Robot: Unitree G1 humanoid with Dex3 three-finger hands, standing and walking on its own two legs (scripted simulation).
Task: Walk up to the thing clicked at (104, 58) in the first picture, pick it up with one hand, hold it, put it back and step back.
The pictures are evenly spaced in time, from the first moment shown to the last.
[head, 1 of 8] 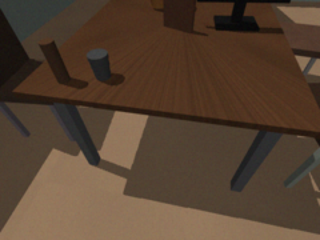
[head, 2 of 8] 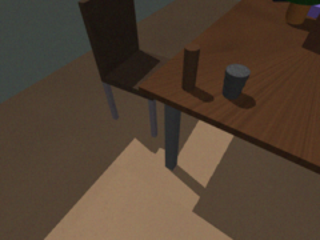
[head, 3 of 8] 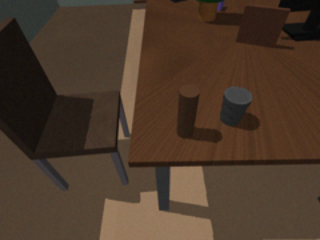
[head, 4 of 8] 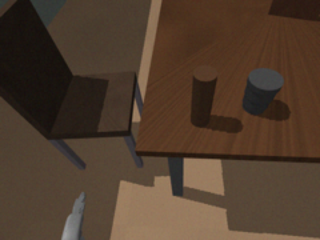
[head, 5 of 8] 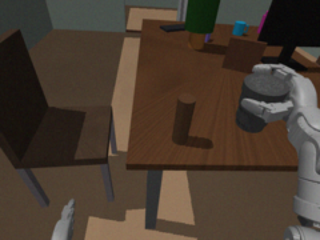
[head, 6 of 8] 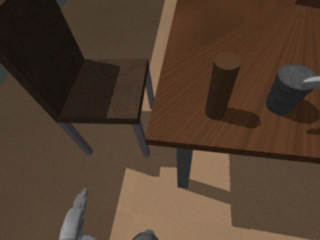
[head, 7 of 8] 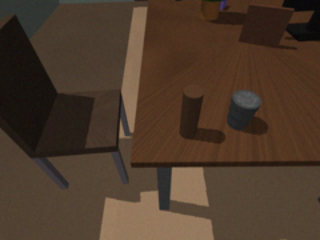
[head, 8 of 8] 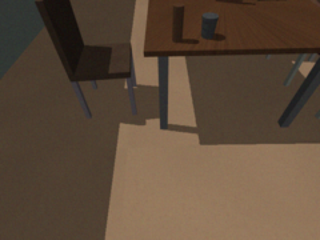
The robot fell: no
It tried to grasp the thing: yes
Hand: right
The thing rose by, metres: 0.22
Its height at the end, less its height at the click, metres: +0.00
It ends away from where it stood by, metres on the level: 0.02
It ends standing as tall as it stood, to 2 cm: yes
